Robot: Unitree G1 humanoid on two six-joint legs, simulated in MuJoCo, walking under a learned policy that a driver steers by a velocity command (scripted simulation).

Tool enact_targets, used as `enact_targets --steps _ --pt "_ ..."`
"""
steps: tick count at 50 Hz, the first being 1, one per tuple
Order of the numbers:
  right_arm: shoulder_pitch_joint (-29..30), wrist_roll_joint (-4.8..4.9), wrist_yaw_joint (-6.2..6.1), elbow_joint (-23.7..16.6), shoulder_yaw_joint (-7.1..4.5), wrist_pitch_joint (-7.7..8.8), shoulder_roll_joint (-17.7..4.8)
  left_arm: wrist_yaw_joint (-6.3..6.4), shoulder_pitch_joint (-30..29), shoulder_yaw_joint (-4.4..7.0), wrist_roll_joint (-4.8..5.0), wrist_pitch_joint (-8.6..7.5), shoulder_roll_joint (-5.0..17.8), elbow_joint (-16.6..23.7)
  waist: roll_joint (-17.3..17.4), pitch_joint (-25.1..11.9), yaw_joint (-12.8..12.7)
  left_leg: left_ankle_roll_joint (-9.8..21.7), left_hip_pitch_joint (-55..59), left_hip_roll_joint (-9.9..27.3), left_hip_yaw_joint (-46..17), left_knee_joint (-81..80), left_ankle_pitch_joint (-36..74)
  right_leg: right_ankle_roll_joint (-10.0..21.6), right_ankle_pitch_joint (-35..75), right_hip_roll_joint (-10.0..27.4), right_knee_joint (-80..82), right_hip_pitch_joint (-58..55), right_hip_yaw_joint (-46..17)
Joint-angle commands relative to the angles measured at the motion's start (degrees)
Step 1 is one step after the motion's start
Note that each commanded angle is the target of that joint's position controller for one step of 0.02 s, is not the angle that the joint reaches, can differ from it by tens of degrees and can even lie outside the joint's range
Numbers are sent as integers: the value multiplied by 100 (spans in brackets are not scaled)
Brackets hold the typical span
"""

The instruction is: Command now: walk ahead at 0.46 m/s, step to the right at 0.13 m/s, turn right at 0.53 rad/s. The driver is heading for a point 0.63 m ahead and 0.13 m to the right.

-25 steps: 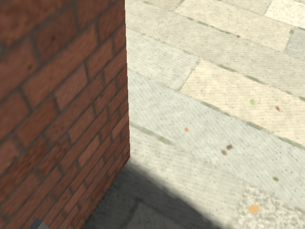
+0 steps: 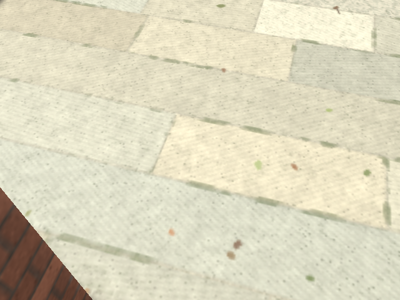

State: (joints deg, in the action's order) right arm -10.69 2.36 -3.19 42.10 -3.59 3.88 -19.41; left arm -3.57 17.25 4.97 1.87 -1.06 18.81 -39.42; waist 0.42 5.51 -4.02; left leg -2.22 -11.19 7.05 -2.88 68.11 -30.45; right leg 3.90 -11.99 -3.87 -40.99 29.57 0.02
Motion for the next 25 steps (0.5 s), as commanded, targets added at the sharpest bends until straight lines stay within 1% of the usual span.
enact_targets --steps 1,2,3,4,5,7,8,9,10,11,12,13,14,15,17,19,20,21,22,23,24,25 --pt "210 -54 -16 -680 -108 413 -686 69 691 189 -29 -329 810 370 -482 -1223 -58 471 -2631 -207 -426 791 659 1161 -818 1455 2448 -3026 -3403" --pt "201 -141 17 -641 -158 389 -746 78 488 146 -74 -374 692 412 -549 -1237 90 550 -2273 -130 -506 439 921 1134 -375 1320 2442 -2617 -3018" --pt "244 -152 60 -619 -185 341 -790 95 404 123 -103 -385 650 451 -640 -1126 129 570 -2117 -131 -526 219 1074 1166 -188 1240 2539 -2401 -2896" --pt "300 -178 103 -607 -194 301 -779 127 388 98 -98 -395 602 435 -649 -1010 146 548 -2132 -132 -520 -36 1178 1217 43 1232 2620 -2301 -2781" --pt "360 -210 143 -595 -187 263 -726 162 421 75 -91 -408 586 401 -555 -868 166 500 -2194 -136 -489 -307 1255 1251 322 1246 2662 -2197 -2682" --pt "614 -288 185 -624 -160 174 -614 217 502 89 -56 -453 677 329 -258 -593 155 353 -2368 -172 -398 -1064 1465 1260 880 1267 2719 -1996 -2518" --pt "748 -253 176 -650 -135 143 -540 257 472 82 -24 -477 700 245 -285 -445 158 260 -2347 -231 -377 -1561 1631 1231 953 1271 2818 -1836 -2422" --pt "905 -258 187 -660 -102 130 -459 290 453 90 -7 -487 748 207 -311 -351 126 182 -2266 -302 -319 -2005 1945 1153 970 1176 2834 -1714 -2269" --pt "1005 -287 189 -665 -80 129 -403 299 358 98 34 -496 812 181 -193 -339 116 88 -2130 -407 -226 -2407 2290 1072 1105 1074 2788 -1572 -2076" --pt "1059 -341 213 -650 -69 130 -329 284 405 108 -17 -538 842 203 -53 -291 -11 20 -2353 -403 -259 -2619 2545 1030 1195 1295 2896 -1763 -2419" --pt "1114 -342 265 -666 -69 135 -270 303 491 137 -22 -504 911 142 -175 -325 -14 -30 -2453 -411 -293 -2832 2706 1008 957 1296 2826 -1942 -2398" --pt "1254 -354 301 -708 -69 178 -279 358 474 141 -26 -462 869 107 -189 -266 -76 -44 -2475 -431 -274 -3101 2900 927 738 1206 2780 -1964 -2341" --pt "1427 -347 295 -701 -32 245 -248 407 530 134 24 -406 812 83 -246 -257 -116 -71 -2261 -567 -181 -3393 3165 883 590 1104 2798 -1932 -2258" --pt "1553 -312 334 -721 -18 293 -237 439 497 142 41 -342 798 84 -309 -175 -155 -74 -1954 -647 -129 -3681 3355 830 451 1019 2841 -1789 -2184" --pt "1570 -276 356 -687 -79 348 -369 455 535 152 8 -271 760 41 -499 -212 -154 -90 -1419 -780 -77 -3971 3460 724 471 969 2740 -1809 -2263" --pt "1390 -236 340 -621 -167 385 -553 467 552 171 23 -218 699 7 -760 -266 -33 -25 -1202 -832 -124 -4219 3033 624 855 1007 2426 -2250 -2454" --pt "1349 -262 327 -672 -166 405 -524 477 517 179 62 -179 731 38 -784 -296 79 40 -1067 -888 -112 -4285 2665 613 1118 1011 2197 -2377 -2597" --pt "877 -268 309 -540 -242 436 -627 475 388 163 85 -162 694 95 -918 -538 361 173 -575 -926 -53 -4486 2690 519 1674 896 1729 -2513 -2558" --pt "89 -235 290 -342 -343 425 -820 430 270 104 54 -185 489 167 -912 -1063 794 393 435 -652 -189 -4482 3084 335 2179 668 876 -2430 -2325" --pt "-968 -348 243 -204 -409 399 -1147 383 375 -56 -36 -211 135 316 -428 -2060 1079 793 2034 335 -1199 -4240 2280 139 1044 309 -771 -1698 -1897" --pt "-1265 -470 317 -54 -492 352 -1555 411 1377 -172 150 -251 -324 440 1924 -2435 492 1801 3315 1932 -4394 -4944 1404 -142 -2348 -566 -2593 212 -1495" --pt "-765 -376 333 -181 -355 333 -818 461 1367 -34 180 -187 504 189 1045 -2049 535 1679 2932 1880 -4305 -5035 396 -133 -1962 208 -3160 902 -1473"
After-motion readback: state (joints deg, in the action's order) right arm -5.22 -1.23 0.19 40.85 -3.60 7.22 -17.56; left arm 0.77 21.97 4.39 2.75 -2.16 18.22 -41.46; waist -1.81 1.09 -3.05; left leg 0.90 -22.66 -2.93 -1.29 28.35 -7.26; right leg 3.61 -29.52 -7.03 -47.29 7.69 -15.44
